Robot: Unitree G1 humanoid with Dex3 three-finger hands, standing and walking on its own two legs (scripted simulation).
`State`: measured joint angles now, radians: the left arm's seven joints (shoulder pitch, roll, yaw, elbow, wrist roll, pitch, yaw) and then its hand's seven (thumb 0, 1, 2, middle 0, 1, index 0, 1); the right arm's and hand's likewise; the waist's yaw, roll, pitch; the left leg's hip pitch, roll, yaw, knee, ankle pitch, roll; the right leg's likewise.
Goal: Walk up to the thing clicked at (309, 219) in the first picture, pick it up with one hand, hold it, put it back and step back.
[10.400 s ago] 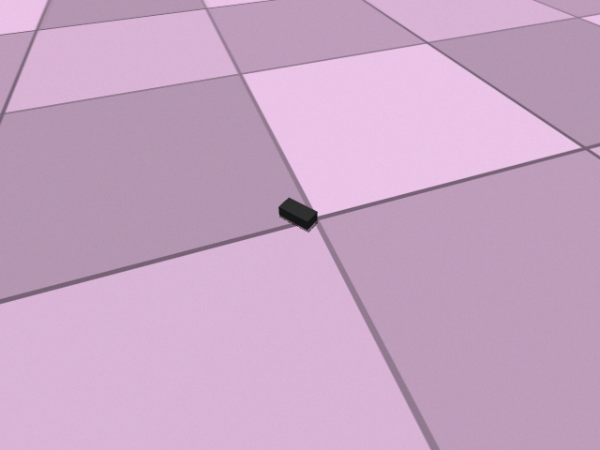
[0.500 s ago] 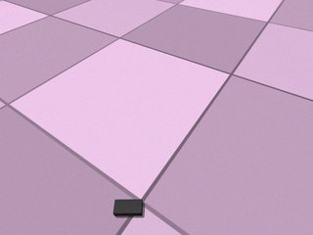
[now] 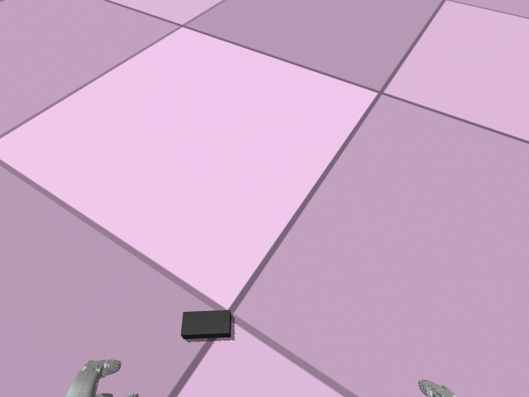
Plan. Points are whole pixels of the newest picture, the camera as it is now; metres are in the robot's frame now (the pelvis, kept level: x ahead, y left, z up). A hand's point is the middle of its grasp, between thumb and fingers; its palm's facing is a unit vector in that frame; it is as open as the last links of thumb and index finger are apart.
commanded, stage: rise first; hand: left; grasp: from above
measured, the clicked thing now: (207, 324) +0.45 +0.21 -0.73
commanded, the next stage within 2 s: none
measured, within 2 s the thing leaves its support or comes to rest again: neither
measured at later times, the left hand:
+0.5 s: hand out of the picture +0.13 +0.26 -0.21, palm faces -0.15 -0.89 -0.44, open 14.1 cm
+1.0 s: hand (148, 389) +0.21 +0.27 -0.37, palm faces -0.42 -0.56 -0.71, open 14.1 cm
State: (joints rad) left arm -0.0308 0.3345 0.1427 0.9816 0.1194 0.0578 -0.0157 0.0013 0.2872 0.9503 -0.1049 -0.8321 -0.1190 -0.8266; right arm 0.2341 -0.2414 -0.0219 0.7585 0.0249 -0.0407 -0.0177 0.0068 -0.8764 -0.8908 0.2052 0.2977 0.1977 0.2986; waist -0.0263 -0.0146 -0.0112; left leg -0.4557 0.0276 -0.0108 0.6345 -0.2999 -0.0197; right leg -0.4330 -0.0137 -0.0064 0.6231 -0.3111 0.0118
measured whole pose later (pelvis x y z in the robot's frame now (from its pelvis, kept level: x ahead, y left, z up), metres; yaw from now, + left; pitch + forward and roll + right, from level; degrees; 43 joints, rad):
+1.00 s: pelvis -0.06 +0.00 -0.22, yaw -1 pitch +31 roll -2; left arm -0.16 0.42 0.09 0.72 0.62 -0.02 0.10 -0.01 -0.54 0.98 -0.08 -1.09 -0.09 -1.09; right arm 0.10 -0.29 -0.04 0.63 0.00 -0.22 0.02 0.01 -0.88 -0.90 0.21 0.30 0.20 0.30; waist -0.04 0.01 -0.19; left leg -1.63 0.02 -0.05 1.74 -0.65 -0.02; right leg -1.59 -0.01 0.00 1.73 -0.67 0.02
